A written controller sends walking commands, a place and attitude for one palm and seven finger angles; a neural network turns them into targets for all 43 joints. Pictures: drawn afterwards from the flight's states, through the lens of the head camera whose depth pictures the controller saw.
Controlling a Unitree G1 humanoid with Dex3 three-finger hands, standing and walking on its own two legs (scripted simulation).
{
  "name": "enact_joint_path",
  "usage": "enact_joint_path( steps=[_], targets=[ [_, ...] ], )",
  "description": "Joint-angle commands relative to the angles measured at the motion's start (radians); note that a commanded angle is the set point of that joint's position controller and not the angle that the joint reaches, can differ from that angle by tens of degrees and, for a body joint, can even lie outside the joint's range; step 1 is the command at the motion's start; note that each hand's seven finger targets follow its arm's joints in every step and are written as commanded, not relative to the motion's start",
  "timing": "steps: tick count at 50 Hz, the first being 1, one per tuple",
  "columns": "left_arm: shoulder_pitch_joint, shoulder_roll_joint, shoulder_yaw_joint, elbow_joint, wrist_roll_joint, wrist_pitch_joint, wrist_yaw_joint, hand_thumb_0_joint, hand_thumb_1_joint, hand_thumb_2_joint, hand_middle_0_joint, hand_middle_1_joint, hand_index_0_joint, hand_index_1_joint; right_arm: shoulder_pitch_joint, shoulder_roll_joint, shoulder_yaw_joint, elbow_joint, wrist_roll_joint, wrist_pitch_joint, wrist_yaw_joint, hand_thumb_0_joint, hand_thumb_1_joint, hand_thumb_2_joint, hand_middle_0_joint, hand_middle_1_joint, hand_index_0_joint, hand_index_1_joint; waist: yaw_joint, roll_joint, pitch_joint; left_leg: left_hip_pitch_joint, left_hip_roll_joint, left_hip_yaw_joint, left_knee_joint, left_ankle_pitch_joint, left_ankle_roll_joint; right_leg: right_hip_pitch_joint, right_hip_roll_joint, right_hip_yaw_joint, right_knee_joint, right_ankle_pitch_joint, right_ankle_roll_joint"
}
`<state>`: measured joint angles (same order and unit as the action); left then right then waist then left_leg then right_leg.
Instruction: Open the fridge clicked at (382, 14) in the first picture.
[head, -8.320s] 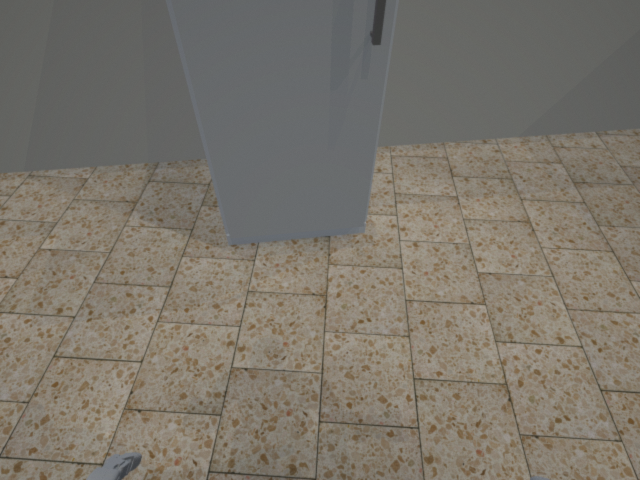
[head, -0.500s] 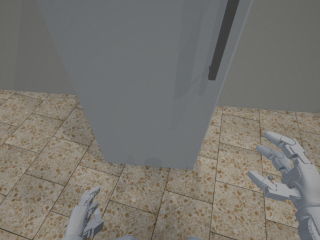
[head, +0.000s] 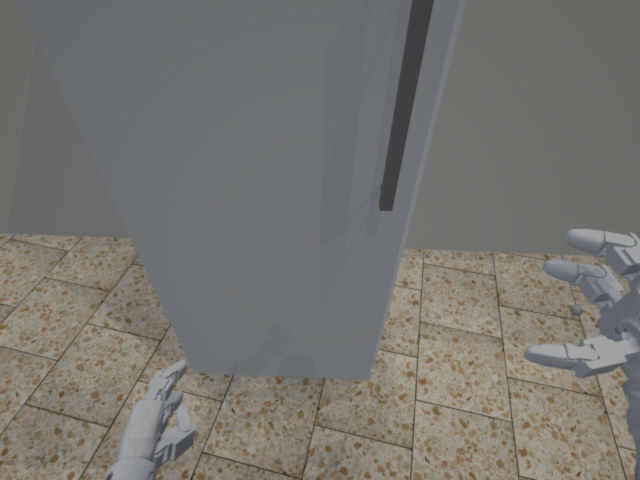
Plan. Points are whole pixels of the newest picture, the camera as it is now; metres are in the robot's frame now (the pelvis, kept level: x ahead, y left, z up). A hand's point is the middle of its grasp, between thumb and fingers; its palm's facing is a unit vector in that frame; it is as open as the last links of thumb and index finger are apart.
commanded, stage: raise the hand to about handle height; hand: right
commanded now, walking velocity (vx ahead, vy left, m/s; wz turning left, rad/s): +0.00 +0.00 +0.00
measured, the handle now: (403, 92) +0.53 -0.11 +0.25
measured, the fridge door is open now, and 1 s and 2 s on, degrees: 0 0 0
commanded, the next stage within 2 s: move the hooked fingers beside the handle in 0.88 s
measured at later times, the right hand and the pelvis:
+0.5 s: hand (612, 246) +0.27 -0.26 +0.23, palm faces +0.15 +0.99 -0.06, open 14.0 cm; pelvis -0.02 +0.02 +0.01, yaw +0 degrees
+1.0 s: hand (603, 256) +0.26 -0.26 +0.22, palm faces +0.16 +0.99 -0.04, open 14.0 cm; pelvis -0.02 +0.02 +0.01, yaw +1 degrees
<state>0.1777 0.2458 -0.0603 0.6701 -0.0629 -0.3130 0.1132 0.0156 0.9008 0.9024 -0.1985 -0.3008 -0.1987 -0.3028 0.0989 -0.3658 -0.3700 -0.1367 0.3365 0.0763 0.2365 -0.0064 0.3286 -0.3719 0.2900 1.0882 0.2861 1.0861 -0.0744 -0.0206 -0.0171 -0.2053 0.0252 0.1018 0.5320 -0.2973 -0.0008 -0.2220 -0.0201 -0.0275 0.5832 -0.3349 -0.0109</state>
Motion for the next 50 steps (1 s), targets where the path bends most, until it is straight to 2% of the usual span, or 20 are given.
enact_joint_path(
  steps=[1, 6, 10, 13, 16, 19, 22, 26, 28, 29, 30, 33, 34, 37, 39, 42, 45, 48, 49, 50],
  targets=[
    [-0.1, 0.134, 0.042, -0.15, -0.013, -0.025, 0.013, 0.0, 0.9, 0.9, -0.2, -0.3, -0.2, -0.3, -0.254, -0.199, -0.074, -0.169, 0.01, 0.05, 0.027, 0.0, 0.5, -0.3, 0.3, 1.2, 0.3, 1.2, 0.003, -0.065, -0.123, 0.073, -0.041, -0.01, -0.064, 0.346, 0.012, 0.092, 0.006, 0.052, -0.127, 0.425, 0.018],
    [-0.14, 0.132, 0.028, -0.166, -0.019, 0.024, 0.026, 0.0, 0.9, 0.9, -0.2, -0.3, -0.2, -0.3, -0.4, -0.268, -0.119, -0.142, 0.005, 0.16, 0.039, 0.0, 0.5, -0.3, 0.3, 1.2, 0.3, 1.2, 0.005, -0.026, -0.131, 0.093, -0.039, -0.017, -0.106, 0.299, 0.013, 0.108, 0.011, 0.053, -0.163, 0.355, 0.006],
    [-0.168, 0.127, 0.02, -0.173, -0.015, 0.04, 0.027, 0.0, 0.9, 0.9, -0.2, -0.3, -0.2, -0.3, -0.534, -0.34, -0.171, -0.197, 0.007, 0.159, 0.03, 0.0, 0.5, -0.3, 0.3, 1.2, 0.3, 1.2, -0.002, -0.06, -0.212, 0.138, -0.036, -0.026, -0.12, 0.322, 0.019, 0.156, 0.015, 0.052, -0.17, 0.381, 0.004],
    [-0.175, 0.124, 0.014, -0.169, -0.021, 0.052, 0.027, 0.0, 0.9, 0.9, -0.2, -0.3, -0.2, -0.3, -0.574, -0.333, -0.153, -0.159, 0.007, 0.164, 0.043, 0.0, 0.5, -0.3, 0.3, 1.2, 0.3, 1.2, 0.005, -0.088, -0.19, 0.132, -0.039, -0.027, -0.135, 0.304, 0.021, 0.163, 0.017, 0.05, -0.184, 0.36, 0.005],
    [-0.186, 0.13, 0.011, -0.165, -0.029, 0.065, 0.03, 0.0, 0.9, 0.9, -0.2, -0.3, -0.2, -0.3, -0.606, -0.351, -0.143, -0.08, 0.0, 0.215, 0.055, 0.0, 0.5, -0.3, 0.3, 1.2, 0.3, 1.2, 0.005, -0.092, -0.137, 0.117, -0.031, -0.038, -0.159, 0.245, 0.023, 0.133, 0.018, 0.051, -0.2, 0.296, 0.002],
    [-0.197, 0.144, 0.014, -0.165, -0.036, 0.078, 0.032, 0.0, 0.9, 0.9, -0.2, -0.3, -0.2, -0.3, -0.625, -0.394, -0.16, -0.016, -0.005, 0.273, 0.069, 0.0, 0.5, -0.3, 0.3, 1.2, 0.3, 1.2, 0.0, -0.049, -0.115, 0.112, -0.023, -0.052, -0.181, 0.194, 0.021, 0.111, 0.017, 0.047, -0.202, 0.254, -0.003],
    [-0.2, 0.143, 0.013, -0.179, -0.045, 0.09, 0.025, 0.0, 0.9, 0.9, -0.2, -0.3, -0.2, -0.3, -0.551, -0.353, -0.137, 0.051, 0.008, 0.321, 0.087, 0.0, 0.5, -0.3, 0.3, 1.2, 0.3, 1.2, -0.002, 0.006, -0.088, 0.091, -0.02, -0.056, -0.187, 0.149, 0.013, 0.082, 0.019, 0.05, -0.207, 0.217, -0.004],
    [-0.218, 0.143, 0.023, -0.201, -0.043, 0.093, 0.013, 0.0, 0.9, 0.9, -0.2, -0.3, -0.2, -0.3, -0.558, -0.373, -0.177, -0.033, 0.03, 0.299, 0.083, 0.0, 0.5, -0.3, 0.3, 1.2, 0.3, 1.2, -0.005, 0.02, -0.161, 0.121, 0.0, -0.096, -0.176, 0.172, 0.008, 0.092, 0.015, 0.042, -0.174, 0.235, -0.004],
    [-0.22, 0.141, 0.027, -0.209, -0.039, 0.087, 0.013, 0.0, 0.9, 0.9, -0.2, -0.3, -0.2, -0.3, -0.601, -0.399, -0.205, -0.116, 0.026, 0.258, 0.061, 0.0, 0.5, -0.3, 0.3, 1.2, 0.3, 1.2, -0.009, -0.012, -0.204, 0.131, -0.006, -0.087, -0.167, 0.179, 0.011, 0.117, 0.017, 0.04, -0.174, 0.248, -0.004],
    [-0.224, 0.138, 0.026, -0.207, -0.035, 0.083, 0.012, 0.0, 0.9, 0.9, -0.2, -0.3, -0.2, -0.3, -0.61, -0.421, -0.221, -0.148, 0.024, 0.238, 0.044, 0.0, 0.5, -0.3, 0.3, 1.2, 0.3, 1.2, -0.008, -0.012, -0.199, 0.133, 0.001, -0.109, -0.171, 0.167, 0.009, 0.108, 0.012, 0.035, -0.159, 0.245, -0.003],
    [-0.221, 0.134, 0.027, -0.205, -0.032, 0.079, 0.013, 0.0, 0.9, 0.9, -0.2, -0.3, -0.2, -0.3, -0.628, -0.417, -0.225, -0.17, 0.017, 0.221, 0.03, 0.0, 0.5, -0.3, 0.3, 1.2, 0.3, 1.2, -0.009, -0.039, -0.211, 0.135, 0.001, -0.105, -0.17, 0.167, 0.011, 0.116, 0.014, 0.034, -0.164, 0.247, -0.004],
    [-0.21, 0.135, 0.028, -0.191, -0.029, 0.073, 0.018, 0.0, 0.9, 0.9, -0.2, -0.3, -0.2, -0.3, -0.618, -0.397, -0.212, -0.156, 0.001, 0.199, 0.005, 0.0, 0.5, -0.3, 0.3, 1.2, 0.3, 1.2, -0.002, -0.08, -0.166, 0.111, -0.008, -0.1, -0.177, 0.137, 0.014, 0.114, 0.017, 0.029, -0.174, 0.221, -0.005],
    [-0.208, 0.138, 0.028, -0.183, -0.028, 0.073, 0.019, 0.0, 0.9, 0.9, -0.2, -0.3, -0.2, -0.3, -0.611, -0.407, -0.215, -0.147, -0.004, 0.201, 0.0, 0.0, 0.5, -0.3, 0.3, 1.2, 0.3, 1.2, -0.003, -0.08, -0.145, 0.108, -0.001, -0.114, -0.184, 0.125, 0.014, 0.099, 0.012, 0.026, -0.164, 0.215, -0.003],
    [-0.208, 0.136, 0.025, -0.177, -0.036, 0.072, 0.026, 0.0, 0.9, 0.9, -0.2, -0.3, -0.2, -0.3, -0.613, -0.365, -0.16, -0.1, -0.016, 0.236, 0.006, 0.0, 0.5, -0.3, 0.3, 1.2, 0.3, 1.2, 0.008, -0.103, -0.089, 0.074, -0.008, -0.105, -0.201, 0.065, 0.012, 0.092, 0.017, 0.025, -0.183, 0.168, -0.004],
    [-0.208, 0.144, 0.027, -0.173, -0.039, 0.071, 0.029, 0.0, 0.9, 0.9, -0.2, -0.3, -0.2, -0.3, -0.598, -0.36, -0.147, -0.065, -0.017, 0.259, 0.019, 0.0, 0.5, -0.3, 0.3, 1.2, 0.3, 1.2, 0.009, -0.067, -0.079, 0.071, -0.007, -0.11, -0.207, 0.047, 0.01, 0.085, 0.013, 0.026, -0.177, 0.163, -0.005],
    [-0.213, 0.144, 0.024, -0.18, -0.039, 0.068, 0.031, 0.0, 0.9, 0.9, -0.2, -0.3, -0.2, -0.3, -0.614, -0.364, -0.146, -0.068, -0.004, 0.275, 0.039, 0.0, 0.5, -0.3, 0.3, 1.2, 0.3, 1.2, 0.008, -0.039, -0.102, 0.076, -0.011, -0.099, -0.201, 0.064, 0.007, 0.098, 0.017, 0.038, -0.183, 0.171, -0.009],
    [-0.21, 0.146, 0.028, -0.182, -0.035, 0.065, 0.028, 0.0, 0.9, 0.9, -0.2, -0.3, -0.2, -0.3, -0.607, -0.395, -0.19, -0.085, 0.012, 0.265, 0.048, 0.0, 0.5, -0.3, 0.3, 1.2, 0.3, 1.2, 0.0, 0.014, -0.165, 0.112, -0.006, -0.102, -0.182, 0.132, 0.005, 0.107, 0.014, 0.04, -0.171, 0.217, -0.01],
    [-0.205, 0.142, 0.026, -0.184, -0.034, 0.067, 0.024, 0.0, 0.9, 0.9, -0.2, -0.3, -0.2, -0.3, -0.594, -0.384, -0.195, -0.084, 0.019, 0.253, 0.052, 0.0, 0.5, -0.3, 0.3, 1.2, 0.3, 1.2, -0.003, -0.021, -0.173, 0.115, -0.014, -0.082, -0.16, 0.197, 0.009, 0.117, 0.017, 0.04, -0.172, 0.248, -0.009],
    [-0.205, 0.145, 0.029, -0.182, -0.032, 0.068, 0.022, 0.0, 0.9, 0.9, -0.2, -0.3, -0.2, -0.3, -0.58, -0.396, -0.206, -0.076, 0.019, 0.253, 0.048, 0.0, 0.5, -0.3, 0.3, 1.2, 0.3, 1.2, -0.005, -0.011, -0.173, 0.118, -0.006, -0.1, -0.162, 0.194, 0.008, 0.105, 0.012, 0.035, -0.159, 0.246, -0.006],
    [-0.202, 0.143, 0.026, -0.174, -0.035, 0.069, 0.022, 0.0, 0.9, 0.9, -0.2, -0.3, -0.2, -0.3, -0.618, -0.38, -0.184, -0.051, 0.013, 0.257, 0.046, 0.0, 0.5, -0.3, 0.3, 1.2, 0.3, 1.2, 0.005, -0.016, -0.148, 0.095, -0.006, -0.096, -0.166, 0.182, 0.008, 0.098, 0.013, 0.036, -0.162, 0.237, -0.008]
  ],
)
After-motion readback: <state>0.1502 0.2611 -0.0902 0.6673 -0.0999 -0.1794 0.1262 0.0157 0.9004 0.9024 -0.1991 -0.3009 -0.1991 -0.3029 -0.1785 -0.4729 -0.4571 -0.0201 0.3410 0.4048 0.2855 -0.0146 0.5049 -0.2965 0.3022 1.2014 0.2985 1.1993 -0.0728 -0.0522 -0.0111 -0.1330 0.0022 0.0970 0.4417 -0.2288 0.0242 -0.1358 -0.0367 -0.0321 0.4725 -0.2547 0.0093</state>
